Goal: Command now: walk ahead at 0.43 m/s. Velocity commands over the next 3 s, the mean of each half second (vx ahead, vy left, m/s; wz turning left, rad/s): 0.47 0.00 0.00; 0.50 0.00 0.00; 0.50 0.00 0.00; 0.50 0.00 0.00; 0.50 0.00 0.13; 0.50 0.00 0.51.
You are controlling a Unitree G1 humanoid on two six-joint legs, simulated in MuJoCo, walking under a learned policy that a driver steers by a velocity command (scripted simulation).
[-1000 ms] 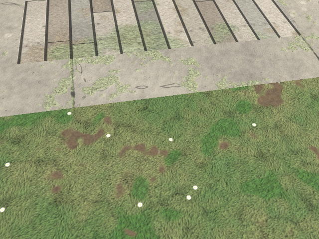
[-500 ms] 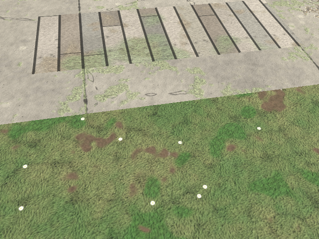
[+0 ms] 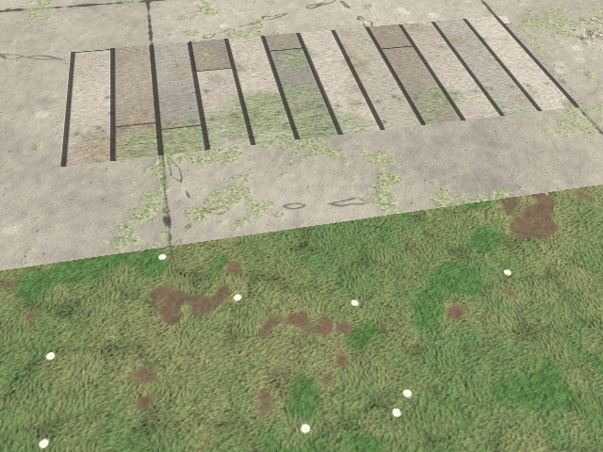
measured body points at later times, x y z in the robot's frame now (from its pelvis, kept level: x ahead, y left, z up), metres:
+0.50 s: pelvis +0.27 -0.05 -0.01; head +0.31 -0.06 +0.44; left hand +0.41 +0.21 -0.12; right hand +0.30 -0.32 -0.15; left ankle +0.14 +0.10 -0.64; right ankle +0.35 -0.13 -0.74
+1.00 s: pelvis +0.57 +0.02 -0.01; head +0.60 +0.03 +0.43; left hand +0.58 +0.29 -0.16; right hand +0.73 -0.24 -0.11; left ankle +0.65 +0.11 -0.74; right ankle +0.40 -0.13 -0.66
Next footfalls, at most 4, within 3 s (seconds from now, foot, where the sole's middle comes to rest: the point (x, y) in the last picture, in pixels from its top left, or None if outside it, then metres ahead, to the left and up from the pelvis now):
0.38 right None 0.39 -0.14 -0.78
0.92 left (256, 381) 0.69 0.11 -0.78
1.46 right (348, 279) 1.00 -0.13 -0.78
2.00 left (267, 197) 1.31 0.11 -0.78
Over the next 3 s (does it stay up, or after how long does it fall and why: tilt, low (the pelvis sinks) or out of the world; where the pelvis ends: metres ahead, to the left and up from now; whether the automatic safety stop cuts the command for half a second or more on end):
stays up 1.66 0.01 -0.01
